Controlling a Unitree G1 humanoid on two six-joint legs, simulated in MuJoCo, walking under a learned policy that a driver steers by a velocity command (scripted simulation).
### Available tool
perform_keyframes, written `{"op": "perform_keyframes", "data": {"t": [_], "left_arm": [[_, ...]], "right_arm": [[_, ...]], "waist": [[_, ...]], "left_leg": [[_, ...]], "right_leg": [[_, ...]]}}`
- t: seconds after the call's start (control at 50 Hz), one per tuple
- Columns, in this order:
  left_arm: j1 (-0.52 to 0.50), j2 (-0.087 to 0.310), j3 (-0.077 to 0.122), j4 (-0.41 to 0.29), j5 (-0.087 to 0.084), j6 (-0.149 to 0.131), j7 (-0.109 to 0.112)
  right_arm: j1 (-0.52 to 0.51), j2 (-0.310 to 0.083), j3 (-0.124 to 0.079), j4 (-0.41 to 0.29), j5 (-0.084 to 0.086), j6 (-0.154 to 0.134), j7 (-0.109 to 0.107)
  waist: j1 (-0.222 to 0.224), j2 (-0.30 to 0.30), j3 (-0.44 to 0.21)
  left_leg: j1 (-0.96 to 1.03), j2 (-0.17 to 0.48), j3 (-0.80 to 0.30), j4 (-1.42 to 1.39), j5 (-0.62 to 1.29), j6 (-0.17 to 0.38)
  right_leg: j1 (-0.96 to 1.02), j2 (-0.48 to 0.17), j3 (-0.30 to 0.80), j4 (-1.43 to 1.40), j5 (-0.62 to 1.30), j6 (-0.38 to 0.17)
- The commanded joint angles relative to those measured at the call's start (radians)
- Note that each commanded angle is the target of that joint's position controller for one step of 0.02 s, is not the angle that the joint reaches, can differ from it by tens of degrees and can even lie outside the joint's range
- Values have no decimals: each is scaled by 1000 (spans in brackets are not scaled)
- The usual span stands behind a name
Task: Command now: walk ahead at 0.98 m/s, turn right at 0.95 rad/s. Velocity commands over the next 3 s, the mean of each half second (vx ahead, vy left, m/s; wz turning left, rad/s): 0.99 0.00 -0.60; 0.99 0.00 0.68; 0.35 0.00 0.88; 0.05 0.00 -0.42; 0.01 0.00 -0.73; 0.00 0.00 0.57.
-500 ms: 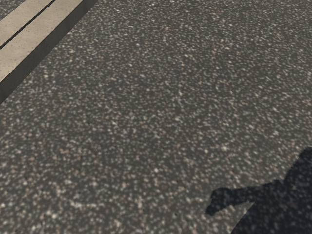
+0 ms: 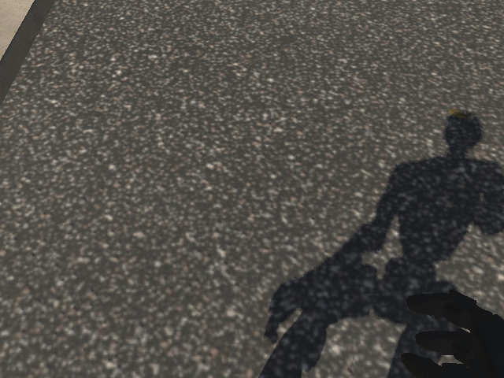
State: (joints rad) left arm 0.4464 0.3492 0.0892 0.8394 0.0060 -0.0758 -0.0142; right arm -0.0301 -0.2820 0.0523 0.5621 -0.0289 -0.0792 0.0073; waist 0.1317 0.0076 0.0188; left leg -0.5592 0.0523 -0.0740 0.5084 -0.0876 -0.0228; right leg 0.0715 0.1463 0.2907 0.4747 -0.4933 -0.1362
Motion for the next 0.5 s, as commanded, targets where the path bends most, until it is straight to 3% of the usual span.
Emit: {"op": "perform_keyframes", "data": {"t": [0.02,0.04,0.06,0.08,0.1,0.12,0.16,0.2,0.22,0.24,0.3,0.34,0.38,0.4,0.42,0.44,0.46,0.48,0.5], "left_arm": [[-179,16,-2,-121,19,-36,6],[-39,-49,-34,-198,-47,-31,-1],[-113,48,-29,-148,-10,-5,11],[-187,79,-19,-153,11,7,-1],[-224,76,-18,-154,18,17,-14],[-268,52,-21,-178,31,28,-32],[-300,-5,-40,-215,31,56,-53],[-351,-24,-53,-257,30,72,-62],[-395,-30,-58,-268,32,72,-63],[-398,-40,-69,-306,31,72,-67],[-491,-10,-78,-312,32,63,-77],[-544,-40,-94,-318,31,49,-85],[-534,-16,-90,-303,42,38,-72],[-445,17,-77,-274,50,34,-59],[-242,51,-57,-212,53,30,-43],[-39,99,-33,-144,61,24,-23],[8,196,-9,-113,73,21,0],[-1,244,6,-144,73,17,8],[-26,178,6,-122,53,14,11]], "right_arm": [[670,-290,-130,106,-30,-17,-55],[515,-369,-148,80,-53,-10,-44],[372,-243,-140,43,-45,-2,-35],[322,-163,-120,44,-32,3,-30],[329,-126,-112,72,-36,3,-25],[371,-113,-107,113,-31,-1,-28],[424,-69,-97,179,-12,-20,-15],[426,-62,-97,204,2,-38,-2],[439,-36,-92,223,2,-41,1],[417,-83,-97,215,-6,-54,2],[421,-99,-100,242,-9,-61,3],[495,-138,-101,276,-4,-56,0],[542,-200,-109,315,2,-38,-10],[544,-236,-114,326,2,-25,-18],[528,-261,-116,334,5,-13,-25],[493,-261,-116,322,17,-7,-25],[542,-113,-91,286,2,-7,-8],[621,-67,-84,236,60,-12,-4],[450,-152,-107,216,53,-11,-14]], "waist": [[-365,165,-377],[-191,515,-482],[-202,246,-310],[-206,124,-197],[-198,31,-126],[-190,36,-82],[-163,85,-24],[-141,78,9],[-148,59,24],[-111,120,38],[-117,19,130],[-142,18,156],[-112,62,111],[-55,93,34],[47,119,-76],[153,114,-175],[59,-86,-298],[-7,-209,-486],[24,-33,-333]], "left_leg": [[950,252,-245,31,-503,29],[1021,472,-895,-256,-729,142],[869,399,-799,-283,-900,160],[744,347,-578,-249,-724,148],[641,308,-423,-245,-505,136],[578,274,-303,-250,-381,124],[522,251,-157,-279,-226,99],[486,248,-28,-315,-74,85],[455,188,74,-333,7,65],[409,227,70,-361,45,90],[383,167,221,-466,130,91],[400,185,267,-496,364,107],[537,209,277,-380,863,125],[581,220,272,-224,1043,130],[559,228,243,15,1111,132],[410,183,235,317,940,126],[153,58,181,701,-119,127],[-104,-55,9,1003,-398,124],[-185,-7,-29,994,-246,134]], "right_leg": [[-537,-40,-29,768,166,-20],[-804,6,-128,987,-10,8],[-887,-98,-161,1028,126,-1],[-883,-140,-192,973,206,7],[-857,-173,-202,936,229,18],[-850,-203,-195,909,228,22],[-878,-238,-204,901,232,30],[-912,-253,-220,877,282,33],[-893,-234,-235,847,319,29],[-878,-246,-214,776,370,31],[-802,-201,-305,481,468,21],[-671,-166,-383,324,467,-16],[-559,-83,-434,240,369,-42],[-439,-47,-436,218,303,-53],[-223,-42,-396,184,279,-72],[55,-99,-320,91,318,-84],[301,-378,-19,116,88,-53],[452,-611,479,-55,6,-107],[298,-538,357,-131,66,-64]]}}
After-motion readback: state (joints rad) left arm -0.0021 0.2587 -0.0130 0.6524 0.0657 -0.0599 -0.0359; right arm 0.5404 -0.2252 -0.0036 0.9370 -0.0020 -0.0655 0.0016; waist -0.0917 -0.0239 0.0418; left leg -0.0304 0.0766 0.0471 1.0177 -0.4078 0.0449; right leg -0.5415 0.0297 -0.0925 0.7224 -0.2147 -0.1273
